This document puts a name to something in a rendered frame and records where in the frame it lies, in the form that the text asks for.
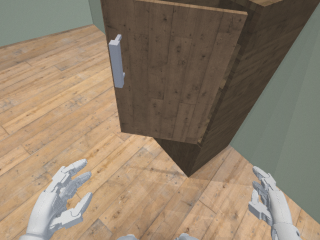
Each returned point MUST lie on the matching handle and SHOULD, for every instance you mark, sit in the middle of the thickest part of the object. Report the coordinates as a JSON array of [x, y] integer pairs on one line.
[[116, 61]]

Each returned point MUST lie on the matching right robot hand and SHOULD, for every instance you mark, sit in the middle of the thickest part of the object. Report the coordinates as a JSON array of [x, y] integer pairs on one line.
[[275, 208]]

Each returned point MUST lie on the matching left robot hand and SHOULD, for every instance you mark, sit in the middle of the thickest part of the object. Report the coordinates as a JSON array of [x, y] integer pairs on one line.
[[53, 201]]

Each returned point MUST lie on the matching right robot forearm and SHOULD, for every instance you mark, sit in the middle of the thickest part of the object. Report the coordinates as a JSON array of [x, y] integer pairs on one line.
[[284, 231]]

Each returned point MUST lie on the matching cupboard door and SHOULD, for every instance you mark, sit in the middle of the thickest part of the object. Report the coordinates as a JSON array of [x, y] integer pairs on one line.
[[174, 57]]

